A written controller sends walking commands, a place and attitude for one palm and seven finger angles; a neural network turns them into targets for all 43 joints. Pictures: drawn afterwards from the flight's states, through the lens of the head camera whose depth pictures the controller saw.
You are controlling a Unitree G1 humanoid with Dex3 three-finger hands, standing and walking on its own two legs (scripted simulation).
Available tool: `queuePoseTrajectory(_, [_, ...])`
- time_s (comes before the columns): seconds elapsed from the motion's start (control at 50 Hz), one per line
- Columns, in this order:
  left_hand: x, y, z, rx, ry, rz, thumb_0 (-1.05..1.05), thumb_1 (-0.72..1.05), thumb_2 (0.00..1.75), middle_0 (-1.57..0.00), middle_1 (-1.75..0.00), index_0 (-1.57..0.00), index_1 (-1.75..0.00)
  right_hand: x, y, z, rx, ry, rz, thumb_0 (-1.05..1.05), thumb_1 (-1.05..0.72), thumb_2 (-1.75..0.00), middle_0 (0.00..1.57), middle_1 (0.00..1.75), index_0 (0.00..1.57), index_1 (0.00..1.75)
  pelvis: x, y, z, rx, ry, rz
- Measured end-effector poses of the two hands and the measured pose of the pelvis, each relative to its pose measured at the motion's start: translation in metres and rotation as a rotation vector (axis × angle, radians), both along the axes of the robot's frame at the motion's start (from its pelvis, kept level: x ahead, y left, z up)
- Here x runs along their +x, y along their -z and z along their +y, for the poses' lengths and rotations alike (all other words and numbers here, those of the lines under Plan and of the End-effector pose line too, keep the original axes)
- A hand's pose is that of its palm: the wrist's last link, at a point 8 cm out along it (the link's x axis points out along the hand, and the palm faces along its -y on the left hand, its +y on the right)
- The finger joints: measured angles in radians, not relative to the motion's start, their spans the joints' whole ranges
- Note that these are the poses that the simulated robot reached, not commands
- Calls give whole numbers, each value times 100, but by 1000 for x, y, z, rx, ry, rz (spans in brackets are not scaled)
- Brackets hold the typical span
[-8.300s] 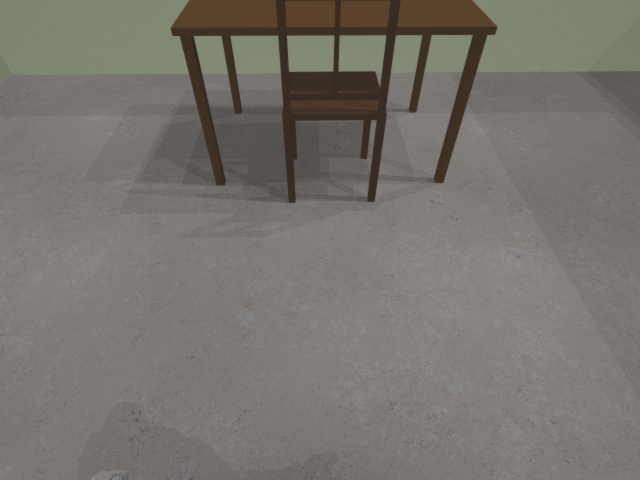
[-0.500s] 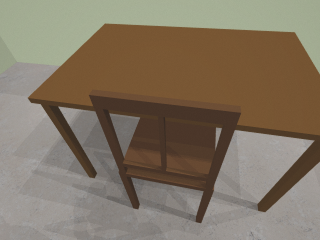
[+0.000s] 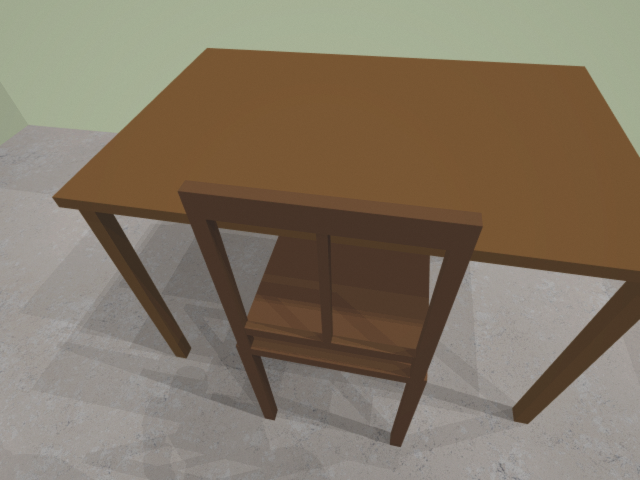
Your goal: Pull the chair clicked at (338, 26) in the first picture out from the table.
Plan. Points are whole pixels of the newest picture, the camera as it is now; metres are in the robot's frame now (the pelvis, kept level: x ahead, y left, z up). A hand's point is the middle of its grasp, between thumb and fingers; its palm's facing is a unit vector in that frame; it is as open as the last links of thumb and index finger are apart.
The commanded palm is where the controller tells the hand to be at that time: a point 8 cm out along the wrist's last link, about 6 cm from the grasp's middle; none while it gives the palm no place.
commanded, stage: look again from close up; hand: left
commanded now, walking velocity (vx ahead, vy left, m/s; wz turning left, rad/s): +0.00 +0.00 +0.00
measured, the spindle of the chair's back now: (325, 292) +0.43 +0.02 -0.07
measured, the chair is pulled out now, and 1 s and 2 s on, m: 0.00 0.00 0.00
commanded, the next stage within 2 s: none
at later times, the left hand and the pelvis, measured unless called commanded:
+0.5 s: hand out of the picture -0.02 +0.16 -0.17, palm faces +0.05 -0.98 -0.20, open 7.4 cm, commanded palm none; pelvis +0.00 +0.00 +0.00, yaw +0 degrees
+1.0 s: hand out of the picture -0.02 +0.17 -0.17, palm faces +0.04 -0.98 -0.20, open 7.3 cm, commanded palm none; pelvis +0.00 +0.01 +0.00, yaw +0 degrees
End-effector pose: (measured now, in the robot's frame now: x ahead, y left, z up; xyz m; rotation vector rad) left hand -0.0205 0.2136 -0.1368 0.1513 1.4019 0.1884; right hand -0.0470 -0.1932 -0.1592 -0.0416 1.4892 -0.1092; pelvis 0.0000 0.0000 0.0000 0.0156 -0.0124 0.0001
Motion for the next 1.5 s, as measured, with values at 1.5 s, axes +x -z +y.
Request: queuePoseTrajectory(1.5, [-1, 5, 5, -32, -4, 12, 1, 91, 90, -20, -30, -20, -30, 2, -4, 23, -5, 25, -3, 1, -91, -90, 20, 30, 20, 30, 7, 0, 14, -11, 7, 10])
